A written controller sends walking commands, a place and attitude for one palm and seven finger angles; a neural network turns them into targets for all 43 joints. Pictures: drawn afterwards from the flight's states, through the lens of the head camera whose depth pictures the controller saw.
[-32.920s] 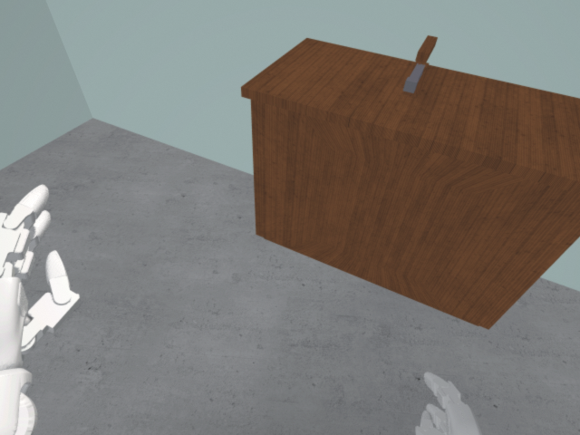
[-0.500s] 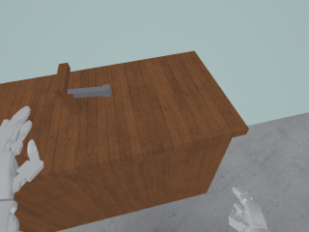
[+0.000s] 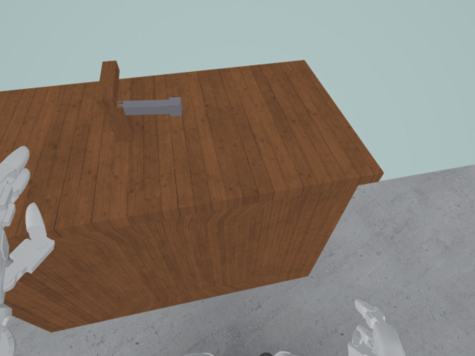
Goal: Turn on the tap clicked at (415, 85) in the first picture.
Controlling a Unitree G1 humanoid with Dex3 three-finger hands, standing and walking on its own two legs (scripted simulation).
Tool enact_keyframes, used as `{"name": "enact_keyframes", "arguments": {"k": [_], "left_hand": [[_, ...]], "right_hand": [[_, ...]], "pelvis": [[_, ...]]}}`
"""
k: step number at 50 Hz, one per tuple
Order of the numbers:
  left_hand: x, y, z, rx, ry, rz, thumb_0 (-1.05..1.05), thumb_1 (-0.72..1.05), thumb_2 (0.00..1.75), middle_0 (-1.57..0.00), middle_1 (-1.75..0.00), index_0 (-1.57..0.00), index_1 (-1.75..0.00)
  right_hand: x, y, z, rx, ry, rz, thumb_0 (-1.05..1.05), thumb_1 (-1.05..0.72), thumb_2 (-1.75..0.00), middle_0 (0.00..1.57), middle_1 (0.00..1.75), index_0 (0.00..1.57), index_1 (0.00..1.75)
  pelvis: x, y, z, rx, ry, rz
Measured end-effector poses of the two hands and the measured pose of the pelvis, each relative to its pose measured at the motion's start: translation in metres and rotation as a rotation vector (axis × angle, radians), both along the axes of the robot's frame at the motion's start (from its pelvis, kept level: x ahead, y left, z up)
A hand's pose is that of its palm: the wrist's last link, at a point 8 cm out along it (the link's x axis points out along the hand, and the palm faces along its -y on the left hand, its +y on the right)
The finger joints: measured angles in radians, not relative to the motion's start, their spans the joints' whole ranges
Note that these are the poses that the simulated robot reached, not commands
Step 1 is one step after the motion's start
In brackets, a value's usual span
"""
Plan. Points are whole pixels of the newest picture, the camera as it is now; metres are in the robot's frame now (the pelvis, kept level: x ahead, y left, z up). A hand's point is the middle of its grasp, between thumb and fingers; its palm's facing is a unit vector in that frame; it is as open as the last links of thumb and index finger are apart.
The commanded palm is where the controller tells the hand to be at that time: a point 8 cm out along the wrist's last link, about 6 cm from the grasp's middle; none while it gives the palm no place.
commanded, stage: step back with the hand held close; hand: left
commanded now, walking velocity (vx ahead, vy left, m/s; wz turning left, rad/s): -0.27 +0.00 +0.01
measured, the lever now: (175, 106) +0.57 +0.17 +0.10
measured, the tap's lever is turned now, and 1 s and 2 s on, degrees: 81 81 81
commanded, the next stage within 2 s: stop stepping back and stand still in 0.68 s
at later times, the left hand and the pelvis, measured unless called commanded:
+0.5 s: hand (48, 297) +0.15 +0.20 +0.18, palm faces +0.34 -0.83 -0.44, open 7.4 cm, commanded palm +0.09 +0.26 +0.19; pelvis -0.05 -0.03 +0.01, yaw +4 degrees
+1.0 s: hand out of the picture +0.00 +0.16 +0.17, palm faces +0.33 -0.82 -0.46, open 7.4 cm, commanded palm -0.05 +0.21 +0.19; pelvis -0.20 -0.07 +0.01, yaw +2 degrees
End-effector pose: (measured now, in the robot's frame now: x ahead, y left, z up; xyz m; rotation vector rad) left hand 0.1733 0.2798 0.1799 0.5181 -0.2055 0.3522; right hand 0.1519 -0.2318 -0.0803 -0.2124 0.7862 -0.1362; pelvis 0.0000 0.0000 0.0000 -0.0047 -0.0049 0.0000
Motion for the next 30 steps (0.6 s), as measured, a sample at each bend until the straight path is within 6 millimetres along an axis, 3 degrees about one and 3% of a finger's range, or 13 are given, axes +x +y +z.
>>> {"name": "enact_keyframes", "arguments": {"k": [10,15,20,25,30], "left_hand": [[-0.008,-0.008,0.016,0.048,-0.053,0.022,0.01,0.89,0.9,-0.21,-0.3,-0.21,-0.3],[-0.013,-0.031,0.004,-0.011,0.007,-0.021,0.01,0.89,0.9,-0.21,-0.3,-0.21,-0.3],[-0.034,-0.051,0.004,-0.035,0.001,-0.1,0.01,0.89,0.9,-0.21,-0.3,-0.21,-0.3],[-0.062,-0.037,0.016,0.015,-0.042,-0.069,0.01,0.89,0.9,-0.22,-0.3,-0.22,-0.3],[-0.092,-0.016,0.015,0.038,-0.058,-0.004,0.01,0.89,0.9,-0.21,-0.3,-0.21,-0.3]], "right_hand": [[0.002,0.002,-0.005,0.024,0.015,0.035,0.01,-0.9,-0.9,0.2,0.3,0.2,0.3],[0.004,-0.009,-0.002,0.038,0.005,0.046,0.01,-0.9,-0.9,0.2,0.3,0.2,0.3],[-0.005,-0.028,0.01,0.014,-0.031,0.004,0.01,-0.9,-0.9,0.2,0.3,0.2,0.3],[-0.02,-0.037,0.024,-0.048,-0.037,0.003,0.01,-0.9,-0.9,0.2,0.3,0.2,0.3],[-0.04,-0.033,0.02,-0.062,-0.057,0.007,0.01,-0.9,-0.9,0.2,0.3,0.2,0.3]], "pelvis": [[-0.006,-0.014,0.002,0.005,0.046,0.008],[-0.024,-0.028,0.005,-0.017,0.045,0.01],[-0.036,-0.035,0.005,-0.009,0.038,0.031],[-0.052,-0.034,0.008,0.018,0.058,0.064],[-0.082,-0.027,0.002,0.036,0.053,0.072]]}}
